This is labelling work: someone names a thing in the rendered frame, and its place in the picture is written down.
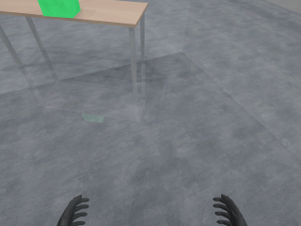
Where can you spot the carton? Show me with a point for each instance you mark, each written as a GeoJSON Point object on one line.
{"type": "Point", "coordinates": [59, 8]}

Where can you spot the robot left hand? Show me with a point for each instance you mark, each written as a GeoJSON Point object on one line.
{"type": "Point", "coordinates": [69, 215]}

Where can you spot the table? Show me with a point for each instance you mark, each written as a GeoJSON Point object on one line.
{"type": "Point", "coordinates": [110, 12]}

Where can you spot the robot right hand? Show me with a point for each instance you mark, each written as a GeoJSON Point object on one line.
{"type": "Point", "coordinates": [234, 216]}

